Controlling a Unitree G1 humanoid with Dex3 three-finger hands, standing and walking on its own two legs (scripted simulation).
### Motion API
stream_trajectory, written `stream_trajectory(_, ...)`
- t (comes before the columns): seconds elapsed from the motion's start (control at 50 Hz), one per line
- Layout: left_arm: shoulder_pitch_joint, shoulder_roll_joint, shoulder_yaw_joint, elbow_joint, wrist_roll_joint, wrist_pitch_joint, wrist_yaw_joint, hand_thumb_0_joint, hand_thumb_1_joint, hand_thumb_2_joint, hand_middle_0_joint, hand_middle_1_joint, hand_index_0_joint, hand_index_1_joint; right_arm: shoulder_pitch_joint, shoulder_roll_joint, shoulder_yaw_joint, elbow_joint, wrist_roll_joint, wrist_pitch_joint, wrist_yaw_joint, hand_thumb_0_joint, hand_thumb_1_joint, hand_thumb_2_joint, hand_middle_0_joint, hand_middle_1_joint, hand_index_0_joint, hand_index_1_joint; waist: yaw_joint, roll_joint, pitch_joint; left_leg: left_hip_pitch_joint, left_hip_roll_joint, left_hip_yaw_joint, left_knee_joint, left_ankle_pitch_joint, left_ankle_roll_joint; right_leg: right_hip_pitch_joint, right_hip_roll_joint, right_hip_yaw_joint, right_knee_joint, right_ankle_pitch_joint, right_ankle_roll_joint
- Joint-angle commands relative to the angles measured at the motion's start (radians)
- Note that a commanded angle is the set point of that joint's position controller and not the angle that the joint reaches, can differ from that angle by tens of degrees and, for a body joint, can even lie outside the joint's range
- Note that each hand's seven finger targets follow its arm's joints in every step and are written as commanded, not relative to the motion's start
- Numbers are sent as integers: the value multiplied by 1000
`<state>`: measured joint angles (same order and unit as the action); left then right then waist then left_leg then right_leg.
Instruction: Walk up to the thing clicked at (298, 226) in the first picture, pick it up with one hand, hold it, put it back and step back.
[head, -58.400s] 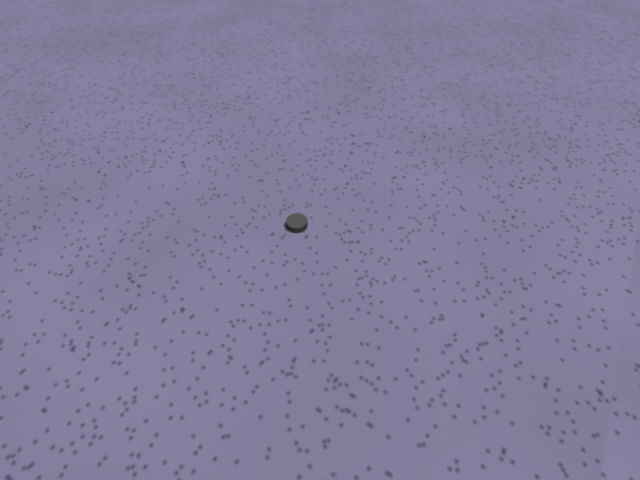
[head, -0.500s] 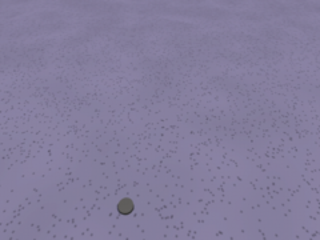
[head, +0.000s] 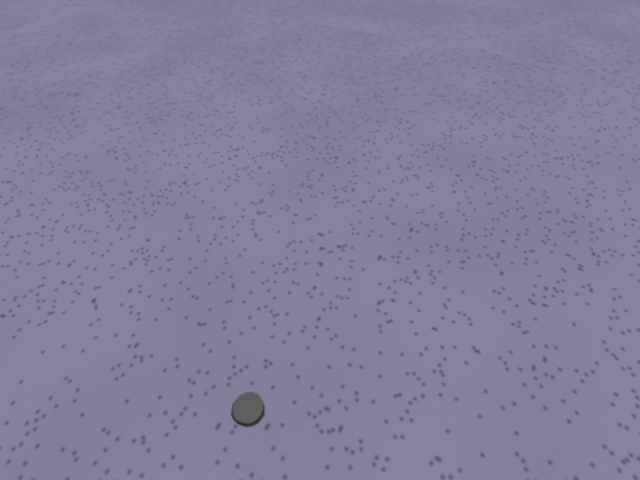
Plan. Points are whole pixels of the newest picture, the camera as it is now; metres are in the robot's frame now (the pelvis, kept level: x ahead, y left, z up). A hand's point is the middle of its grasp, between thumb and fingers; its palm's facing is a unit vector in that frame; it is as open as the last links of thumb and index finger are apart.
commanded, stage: stand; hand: left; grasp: from above
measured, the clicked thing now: (248, 409) +0.46 +0.25 -0.77
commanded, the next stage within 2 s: step back in 1.08 s
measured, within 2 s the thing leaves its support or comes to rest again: neither
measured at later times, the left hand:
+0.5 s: hand out of the picture +0.07 +0.24 -0.16, palm faces +0.01 -0.94 -0.33, open 7.4 cm
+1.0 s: hand out of the picture +0.06 +0.24 -0.16, palm faces +0.00 -0.94 -0.33, open 7.4 cm
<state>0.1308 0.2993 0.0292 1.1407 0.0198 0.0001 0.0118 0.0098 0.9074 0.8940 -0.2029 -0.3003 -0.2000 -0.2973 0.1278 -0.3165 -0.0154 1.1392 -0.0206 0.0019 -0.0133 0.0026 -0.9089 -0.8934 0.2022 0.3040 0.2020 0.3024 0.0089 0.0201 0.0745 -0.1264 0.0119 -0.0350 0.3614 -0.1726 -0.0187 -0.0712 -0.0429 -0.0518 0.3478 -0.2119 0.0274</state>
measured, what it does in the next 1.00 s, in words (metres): stands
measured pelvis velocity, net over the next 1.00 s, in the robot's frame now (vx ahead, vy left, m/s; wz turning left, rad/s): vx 0.00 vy -0.01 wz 0.00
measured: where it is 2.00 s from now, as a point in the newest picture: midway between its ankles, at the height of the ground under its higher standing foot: outside the picture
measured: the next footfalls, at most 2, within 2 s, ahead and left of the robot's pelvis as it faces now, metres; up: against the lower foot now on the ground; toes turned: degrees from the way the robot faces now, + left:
right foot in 1.80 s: -0.11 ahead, -0.09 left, +0.00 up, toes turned -3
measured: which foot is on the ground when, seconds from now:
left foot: down 0.00-1.00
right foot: down 0.00-1.00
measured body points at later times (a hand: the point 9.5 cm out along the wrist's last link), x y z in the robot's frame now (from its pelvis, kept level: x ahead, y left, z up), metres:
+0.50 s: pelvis +0.00 -0.01 +0.00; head +0.00 -0.01 +0.45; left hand +0.07 +0.29 -0.13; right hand +0.08 -0.30 -0.14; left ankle +0.02 +0.13 -0.75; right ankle -0.01 -0.13 -0.75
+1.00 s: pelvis +0.00 -0.01 +0.00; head +0.01 -0.01 +0.45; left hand +0.06 +0.29 -0.13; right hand +0.07 -0.30 -0.14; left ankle +0.02 +0.13 -0.75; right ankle -0.01 -0.13 -0.75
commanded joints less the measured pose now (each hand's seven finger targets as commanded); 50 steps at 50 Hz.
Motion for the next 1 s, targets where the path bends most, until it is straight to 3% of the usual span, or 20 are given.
stream_trajectory(0.0, -26, 208, 40, -58, -5, -22, 17, 0, 900, 900, -200, -300, -200, -301, -31, -191, -36, -50, 3, -27, -13, 0, -900, -900, 200, 300, 200, 300, -2, -29, -95, 41, 101, -75, -43, 238, 36, 6, -90, 80, -55, 190, -30)
stream_trajectory(0.02, -28, 204, 38, -60, -3, -22, 18, 0, 900, 900, -200, -300, -200, -301, -38, -188, -35, -53, 2, -26, -12, 0, -900, -900, 200, 300, 200, 300, -3, -30, -86, 26, 98, -74, -40, 245, 37, 10, -89, 75, -58, 212, -27)
stream_trajectory(0.04, -39, 212, 39, -60, -5, -22, 17, 0, 900, 900, -200, -300, -200, -301, -30, -186, -32, -48, 4, -24, -12, 0, -900, -900, 200, 300, 200, 300, -7, -31, -74, 11, 95, -72, -55, 191, 31, 8, -88, 80, -67, 158, -26)
stream_trajectory(0.14, -41, 212, 39, -60, -1, -21, 14, 0, 900, 900, -200, -300, -200, -301, -50, -195, -34, -50, 3, -24, -11, 0, -900, -900, 200, 300, 200, 300, -2, -13, -70, 10, 99, -77, -63, 144, 31, -3, -88, 81, -78, 107, -30)
stream_trajectory(0.18, -50, 217, 39, -66, -1, -23, 14, 0, 900, 900, -200, -300, -200, -301, -58, -193, -35, -55, 5, -26, -10, 0, -900, -900, 200, 300, 200, 300, -3, -19, -89, 30, 104, -74, -56, 204, 32, 10, -93, 79, -70, 168, -32)
stream_trajectory(0.28, -61, 224, 40, -70, -5, -27, 13, 0, 900, 900, -200, -300, -200, -301, -57, -199, -34, -54, 3, -27, -9, 0, -900, -900, 200, 300, 200, 300, -5, -23, -98, 27, 104, -66, -52, 229, 31, 27, -96, 81, -65, 209, -30)
stream_trajectory(0.38, -61, 223, 35, -66, -1, -24, 10, 0, 900, 900, -200, -300, -200, -301, -65, -199, -32, -53, 5, -24, -5, 0, -900, -900, 200, 300, 200, 300, -5, -15, -47, -12, 102, -77, -81, 118, 28, -5, -88, 79, -94, 69, -34)
stream_trajectory(0.54, -56, 235, 32, -74, 0, -29, 6, 0, 900, 900, -200, -300, -200, -301, -52, -207, -35, -50, 5, -24, 0, 0, -900, -900, 200, 300, 200, 300, -8, -10, -63, -17, 101, -81, -86, 88, 28, -2, -89, 83, -102, 29, -38)
stream_trajectory(0.56, -55, 232, 31, -75, 0, -30, 6, 0, 900, 900, -200, -300, -200, -300, -61, -208, -34, -53, 6, -25, 0, 0, -900, -900, 200, 300, 200, 300, -6, -5, -71, -5, 104, -81, -77, 112, 32, -3, -92, 87, -99, 60, -38)
stream_trajectory(0.6, -54, 236, 30, -72, 2, -27, 6, 0, 900, 900, -200, -300, -200, -300, -65, -207, -35, -52, 5, -23, 0, 0, -900, -900, 200, 300, 200, 300, -7, -9, -48, -13, 104, -85, -86, 76, 30, -28, -85, 80, -103, 1, -39)
stream_trajectory(0.66, -47, 233, 28, -72, -1, -27, 4, 0, 900, 900, -200, -300, -200, -300, -50, -214, -35, -48, 6, -23, 1, 0, -900, -900, 200, 300, 200, 300, -11, -9, -49, -21, 101, -87, -88, 55, 30, -29, -84, 81, -102, -6, -39)
stream_trajectory(0.74, -35, 235, 26, -73, -4, -32, 3, 0, 900, 900, -200, -300, -200, -300, -50, -217, -33, -49, 6, -27, 0, 0, -900, -900, 200, 300, 200, 300, -7, -4, -93, 11, 108, -82, -71, 146, 34, -2, -94, 87, -86, 90, -40)
stream_trajectory(0.84, -33, 235, 23, -73, -5, -30, 5, 0, 900, 900, -200, -300, -200, -300, -48, -216, -28, -51, 6, -25, -1, 0, -900, -900, 200, 300, 200, 300, -6, -11, -84, 9, 108, -82, -72, 175, 35, -4, -93, 79, -79, 118, -39)
stream_trajectory(0.98, -27, 238, 23, -69, -8, -27, 1, 0, 900, 900, -200, -300, -200, -300, -38, -219, -24, -47, 8, -26, -1, 0, -900, -900, 200, 300, 200, 300, -8, -6, -65, -3, 104, -84, -84, 119, 28, -19, -89, 82, -85, 66, -41)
